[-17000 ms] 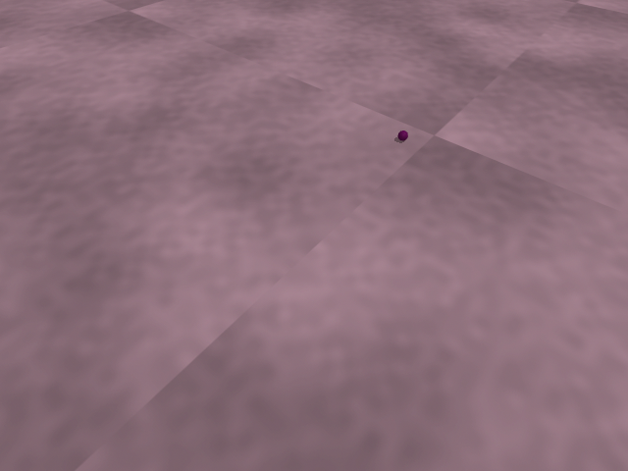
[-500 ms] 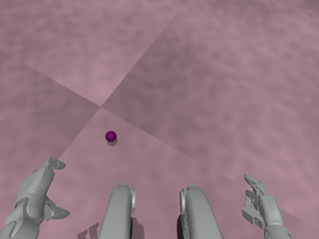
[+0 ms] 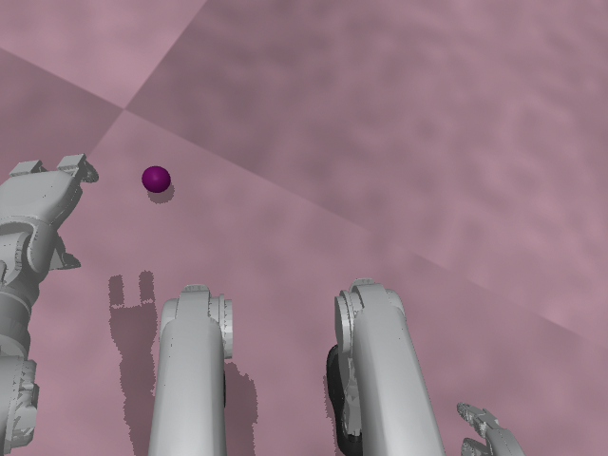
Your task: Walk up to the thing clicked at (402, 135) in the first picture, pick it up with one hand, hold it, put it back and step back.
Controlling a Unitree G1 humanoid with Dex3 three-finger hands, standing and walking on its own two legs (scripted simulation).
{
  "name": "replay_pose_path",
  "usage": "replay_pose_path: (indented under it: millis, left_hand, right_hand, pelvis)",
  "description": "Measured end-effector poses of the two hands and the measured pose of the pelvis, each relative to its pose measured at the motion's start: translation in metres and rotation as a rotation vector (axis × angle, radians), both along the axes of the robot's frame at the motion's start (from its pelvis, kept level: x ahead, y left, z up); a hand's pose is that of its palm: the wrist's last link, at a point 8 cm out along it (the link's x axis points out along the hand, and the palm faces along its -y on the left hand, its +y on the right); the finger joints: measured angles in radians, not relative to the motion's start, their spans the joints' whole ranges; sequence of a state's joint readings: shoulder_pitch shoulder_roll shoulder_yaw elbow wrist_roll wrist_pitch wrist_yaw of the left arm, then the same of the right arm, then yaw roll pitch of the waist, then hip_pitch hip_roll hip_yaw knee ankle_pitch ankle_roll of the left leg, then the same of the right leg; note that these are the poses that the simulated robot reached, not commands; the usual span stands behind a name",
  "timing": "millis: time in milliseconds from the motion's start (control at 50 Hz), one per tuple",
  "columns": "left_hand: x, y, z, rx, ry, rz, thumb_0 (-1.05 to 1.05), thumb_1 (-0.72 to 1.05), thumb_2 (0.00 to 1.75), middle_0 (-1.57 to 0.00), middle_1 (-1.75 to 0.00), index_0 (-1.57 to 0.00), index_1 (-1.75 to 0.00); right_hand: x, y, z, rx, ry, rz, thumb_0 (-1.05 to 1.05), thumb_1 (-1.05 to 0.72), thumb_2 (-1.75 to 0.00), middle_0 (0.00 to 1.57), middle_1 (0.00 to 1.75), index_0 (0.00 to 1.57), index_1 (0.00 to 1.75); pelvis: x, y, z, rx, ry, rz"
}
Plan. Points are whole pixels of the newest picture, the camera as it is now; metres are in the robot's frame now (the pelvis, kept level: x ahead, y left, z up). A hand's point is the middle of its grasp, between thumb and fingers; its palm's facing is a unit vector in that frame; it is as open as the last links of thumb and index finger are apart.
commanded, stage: rise first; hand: left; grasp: from above
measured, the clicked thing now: (156, 179) +0.58 +0.27 -0.37
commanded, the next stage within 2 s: none
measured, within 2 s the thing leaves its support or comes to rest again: neither
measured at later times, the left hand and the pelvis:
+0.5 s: hand (91, 199) +0.47 +0.32 -0.20, palm faces -0.46 -0.02 -0.89, open 13.1 cm; pelvis +0.01 +0.02 -0.04, yaw -2 degrees
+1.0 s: hand (109, 189) +0.50 +0.30 -0.23, palm faces -0.45 -0.04 -0.89, open 13.8 cm; pelvis +0.01 +0.01 -0.06, yaw -4 degrees
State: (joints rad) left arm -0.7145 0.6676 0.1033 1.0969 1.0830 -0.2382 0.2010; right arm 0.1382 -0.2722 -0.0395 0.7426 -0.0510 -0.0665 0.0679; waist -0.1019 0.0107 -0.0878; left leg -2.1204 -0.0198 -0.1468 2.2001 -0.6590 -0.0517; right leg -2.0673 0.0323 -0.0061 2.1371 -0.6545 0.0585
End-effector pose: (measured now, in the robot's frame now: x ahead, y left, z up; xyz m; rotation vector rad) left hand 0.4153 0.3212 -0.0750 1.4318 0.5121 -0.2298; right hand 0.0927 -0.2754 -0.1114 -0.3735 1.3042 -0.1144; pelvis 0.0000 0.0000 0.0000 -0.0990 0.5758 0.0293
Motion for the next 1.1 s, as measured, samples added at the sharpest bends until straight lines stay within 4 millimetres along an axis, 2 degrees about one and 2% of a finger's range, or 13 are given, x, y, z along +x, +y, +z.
replay_pose_path:
  millis: [100,200,480,720,1100]
  left_hand:
    - [0.019,-0.003,-0.016,0.038,-0.013,-0.054,0.00,-0.39,0.92,-0.21,-0.91,-0.20,-0.92]
    - [0.033,-0.005,-0.032,0.065,-0.001,-0.097,0.00,-0.38,0.91,-0.23,-0.86,-0.22,-0.87]
    - [0.062,-0.004,-0.067,0.068,-0.002,-0.124,0.00,-0.34,0.86,-0.24,-0.84,-0.24,-0.84]
    - [0.082,-0.014,-0.086,0.061,-0.012,-0.113,0.00,-0.39,0.90,-0.20,-0.90,-0.20,-0.90]
    - [0.099,-0.018,-0.105,0.064,-0.001,-0.087,0.00,-0.50,0.99,-0.12,-0.99,-0.11,-1.00]
  right_hand:
    - [-0.019,0.000,-0.003,-0.029,0.057,-0.028,0.01,-0.90,-0.90,0.21,0.30,0.20,0.30]
    - [-0.030,0.003,-0.006,-0.045,0.093,-0.042,0.01,-0.90,-0.90,0.21,0.30,0.20,0.30]
    - [-0.030,0.017,-0.019,-0.042,0.136,-0.009,0.00,-0.91,-0.90,0.21,0.30,0.20,0.30]
    - [-0.038,0.018,-0.025,-0.036,0.177,-0.006,0.00,-0.91,-0.90,0.21,0.30,0.20,0.30]
    - [-0.061,0.016,-0.027,-0.039,0.246,-0.012,0.00,-0.91,-0.90,0.21,0.30,0.20,0.30]
  pelvis:
    - [0.000,0.005,-0.012,-0.016,0.003,0.000]
    - [0.001,0.010,-0.022,-0.028,0.011,-0.001]
    - [0.008,0.017,-0.042,-0.054,0.033,-0.005]
    - [0.013,0.016,-0.051,-0.059,0.044,-0.019]
    - [0.014,0.013,-0.062,-0.067,0.040,-0.034]
